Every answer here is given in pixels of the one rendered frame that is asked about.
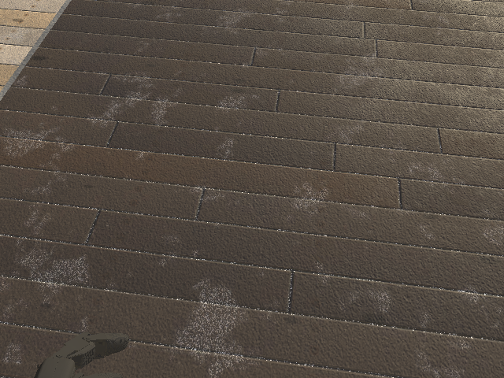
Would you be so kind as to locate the left robot hand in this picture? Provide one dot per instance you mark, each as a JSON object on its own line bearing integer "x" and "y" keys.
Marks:
{"x": 80, "y": 351}

